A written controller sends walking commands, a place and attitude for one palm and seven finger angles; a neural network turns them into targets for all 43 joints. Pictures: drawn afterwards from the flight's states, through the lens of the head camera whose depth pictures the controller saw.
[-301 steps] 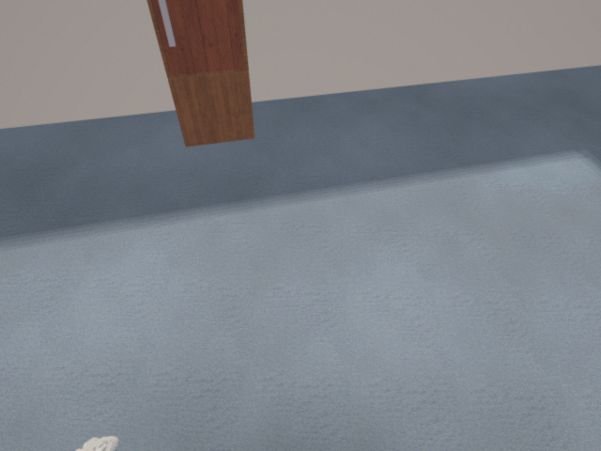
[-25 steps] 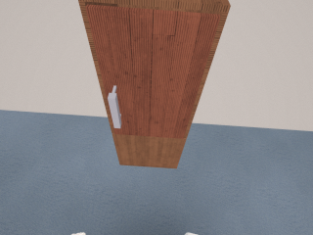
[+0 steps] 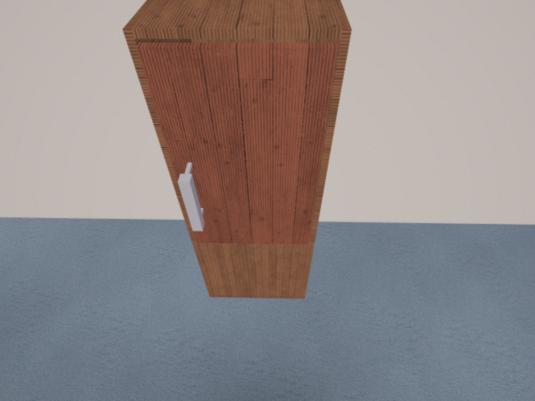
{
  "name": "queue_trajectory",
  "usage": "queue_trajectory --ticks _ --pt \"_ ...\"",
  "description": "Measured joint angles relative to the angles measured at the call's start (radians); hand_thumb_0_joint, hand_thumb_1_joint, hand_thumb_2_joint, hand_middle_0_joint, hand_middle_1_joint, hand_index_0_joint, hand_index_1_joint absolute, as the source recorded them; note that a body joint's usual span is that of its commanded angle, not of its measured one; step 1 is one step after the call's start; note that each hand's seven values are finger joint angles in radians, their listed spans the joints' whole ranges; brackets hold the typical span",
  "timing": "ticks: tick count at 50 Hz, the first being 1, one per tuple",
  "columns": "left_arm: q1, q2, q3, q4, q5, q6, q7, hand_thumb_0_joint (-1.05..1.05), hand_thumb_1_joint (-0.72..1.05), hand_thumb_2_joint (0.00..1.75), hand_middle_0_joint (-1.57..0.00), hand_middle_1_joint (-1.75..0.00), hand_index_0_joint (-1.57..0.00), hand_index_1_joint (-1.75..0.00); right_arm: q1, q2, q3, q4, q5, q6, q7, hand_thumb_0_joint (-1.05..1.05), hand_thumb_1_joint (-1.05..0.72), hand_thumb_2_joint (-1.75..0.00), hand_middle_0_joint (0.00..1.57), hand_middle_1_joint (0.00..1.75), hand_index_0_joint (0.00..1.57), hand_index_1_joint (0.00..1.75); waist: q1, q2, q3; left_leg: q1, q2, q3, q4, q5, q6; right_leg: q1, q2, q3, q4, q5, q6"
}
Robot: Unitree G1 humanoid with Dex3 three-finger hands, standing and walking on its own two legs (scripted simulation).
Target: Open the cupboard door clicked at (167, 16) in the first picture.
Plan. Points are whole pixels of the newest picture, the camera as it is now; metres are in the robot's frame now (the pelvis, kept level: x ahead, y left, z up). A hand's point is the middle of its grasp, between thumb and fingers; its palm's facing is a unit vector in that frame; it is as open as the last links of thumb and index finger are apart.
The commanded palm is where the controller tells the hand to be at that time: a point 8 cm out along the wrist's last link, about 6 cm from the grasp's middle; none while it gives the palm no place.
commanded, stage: come to a stop and stand still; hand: left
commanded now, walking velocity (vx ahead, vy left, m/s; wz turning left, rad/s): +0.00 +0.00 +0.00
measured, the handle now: (194, 197) +0.58 +0.22 -0.11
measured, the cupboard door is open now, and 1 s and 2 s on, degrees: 0 0 0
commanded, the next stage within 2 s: look again from close up in 0.38 s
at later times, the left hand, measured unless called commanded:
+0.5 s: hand out of the picture -0.02 +0.14 -0.18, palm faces +0.04 -0.99 -0.16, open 7.3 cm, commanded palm none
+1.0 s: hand out of the picture +0.03 +0.22 -0.17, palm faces +0.04 -0.97 -0.24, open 7.4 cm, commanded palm none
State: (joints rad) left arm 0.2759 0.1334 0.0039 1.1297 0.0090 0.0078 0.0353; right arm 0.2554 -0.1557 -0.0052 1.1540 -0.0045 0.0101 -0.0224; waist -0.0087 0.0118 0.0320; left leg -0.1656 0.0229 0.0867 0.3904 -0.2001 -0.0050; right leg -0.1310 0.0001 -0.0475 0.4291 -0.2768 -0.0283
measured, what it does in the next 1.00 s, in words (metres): stands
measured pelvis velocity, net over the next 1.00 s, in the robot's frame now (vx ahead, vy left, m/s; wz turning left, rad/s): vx -0.01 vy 0.02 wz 0.01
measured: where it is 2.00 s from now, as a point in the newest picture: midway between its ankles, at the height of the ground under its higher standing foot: outside the picture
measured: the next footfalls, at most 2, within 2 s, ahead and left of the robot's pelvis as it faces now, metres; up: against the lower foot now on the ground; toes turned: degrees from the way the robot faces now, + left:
none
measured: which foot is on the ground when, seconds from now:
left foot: down 0.00-1.00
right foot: down 0.00-1.00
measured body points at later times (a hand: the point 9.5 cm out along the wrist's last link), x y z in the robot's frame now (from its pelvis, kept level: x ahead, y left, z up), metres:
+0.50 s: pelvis +0.00 -0.01 +0.00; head +0.01 -0.02 +0.45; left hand -0.02 +0.19 -0.16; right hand -0.02 -0.21 -0.17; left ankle +0.01 +0.12 -0.74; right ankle -0.03 -0.10 -0.74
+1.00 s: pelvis -0.01 +0.02 +0.00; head -0.04 +0.03 +0.44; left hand +0.03 +0.27 -0.15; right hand +0.06 -0.22 -0.15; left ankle +0.01 +0.12 -0.74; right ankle -0.03 -0.09 -0.74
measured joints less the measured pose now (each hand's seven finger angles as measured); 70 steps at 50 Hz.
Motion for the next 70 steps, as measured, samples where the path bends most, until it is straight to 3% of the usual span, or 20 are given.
queue_trajectory --ticks 24,28,37,47,60,66,70 --pt "0.043 -0.034 -0.002 0.010 -0.002 -0.018 0.005 0.01 0.91 0.90 -0.20 -0.30 -0.20 -0.30 0.048 0.046 0.006 0.025 -0.002 -0.011 -0.010 0.01 -0.91 -0.90 0.20 0.30 0.20 0.30 0.000 -0.009 -0.010 -0.007 0.022 -0.014 0.011 -0.008 -0.019 0.007 0.023 -0.013 -0.014 0.001 -0.020" --pt "0.049 -0.013 -0.012 -0.033 0.009 -0.033 -0.003 0.01 0.92 0.90 -0.20 -0.30 -0.20 -0.30 0.053 0.022 0.000 -0.059 -0.013 -0.015 0.000 0.01 -0.91 -0.90 0.20 0.30 0.20 0.30 -0.011 0.008 -0.005 -0.061 0.023 -0.032 0.080 -0.036 -0.015 -0.027 0.022 -0.030 0.028 -0.019 -0.020" --pt "0.031 0.046 0.008 -0.102 0.010 -0.024 0.008 0.01 0.91 0.90 -0.20 -0.30 -0.20 -0.30 0.005 -0.049 -0.016 -0.131 -0.012 -0.010 -0.005 0.01 -0.91 -0.90 0.20 0.30 0.20 0.30 0.001 0.011 -0.045 -0.052 0.002 -0.024 0.142 -0.079 0.006 -0.023 -0.004 -0.022 0.101 -0.065 0.001" --pt "-0.009 0.079 -0.004 -0.127 0.008 -0.016 0.000 0.00 0.91 0.90 -0.20 -0.30 -0.20 -0.30 -0.047 -0.060 0.003 -0.136 -0.013 -0.014 0.010 0.01 -0.91 -0.90 0.20 0.30 0.20 0.30 0.010 -0.010 -0.053 -0.035 -0.009 -0.009 0.106 -0.046 0.026 -0.008 -0.014 -0.009 0.059 -0.022 0.022" --pt "0.038 0.045 -0.013 -0.073 0.014 -0.005 -0.003 0.00 0.91 0.90 -0.20 -0.30 -0.20 -0.30 0.008 -0.026 0.008 -0.070 -0.010 -0.006 0.018 0.01 -0.91 -0.90 0.20 0.30 0.20 0.30 0.006 -0.029 -0.029 -0.044 -0.032 0.005 0.056 0.001 0.054 -0.020 -0.035 0.003 0.010 0.032 0.049" --pt "0.105 0.021 0.000 -0.044 0.026 0.007 -0.014 0.00 0.91 0.90 -0.20 -0.30 -0.20 -0.30 0.070 -0.006 -0.008 -0.037 -0.014 0.009 0.016 0.01 -0.91 -0.90 0.20 0.30 0.21 0.30 0.005 -0.029 -0.037 -0.059 -0.036 0.012 0.078 -0.020 0.066 -0.049 -0.041 0.009 0.068 -0.053 0.029" --pt "0.144 0.004 0.008 -0.031 0.027 0.007 -0.021 0.00 0.91 0.90 -0.20 -0.30 -0.20 -0.30 0.098 0.001 -0.020 -0.024 -0.013 0.007 0.010 0.01 -0.91 -0.90 0.20 0.30 0.21 0.30 0.006 -0.024 -0.032 -0.063 -0.030 0.020 0.101 -0.040 0.063 -0.055 -0.040 0.011 0.082 -0.043 0.021"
